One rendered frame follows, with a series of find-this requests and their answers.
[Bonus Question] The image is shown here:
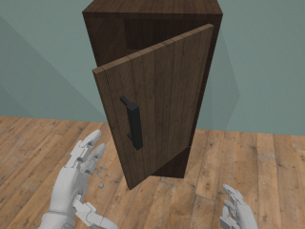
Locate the left robot hand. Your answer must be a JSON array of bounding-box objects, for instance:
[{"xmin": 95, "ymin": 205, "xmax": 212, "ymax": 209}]
[{"xmin": 49, "ymin": 129, "xmax": 119, "ymax": 229}]

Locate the cupboard door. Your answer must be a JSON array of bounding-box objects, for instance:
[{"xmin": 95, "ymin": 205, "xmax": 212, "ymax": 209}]
[{"xmin": 92, "ymin": 24, "xmax": 214, "ymax": 190}]

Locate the right robot hand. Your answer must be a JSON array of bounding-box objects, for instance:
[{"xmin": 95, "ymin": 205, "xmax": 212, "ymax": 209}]
[{"xmin": 219, "ymin": 183, "xmax": 258, "ymax": 229}]

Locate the left robot forearm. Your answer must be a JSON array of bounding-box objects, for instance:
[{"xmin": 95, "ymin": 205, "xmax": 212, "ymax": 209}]
[{"xmin": 37, "ymin": 212, "xmax": 76, "ymax": 229}]

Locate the handle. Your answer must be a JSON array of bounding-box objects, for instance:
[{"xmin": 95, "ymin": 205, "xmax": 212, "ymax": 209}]
[{"xmin": 119, "ymin": 95, "xmax": 144, "ymax": 151}]

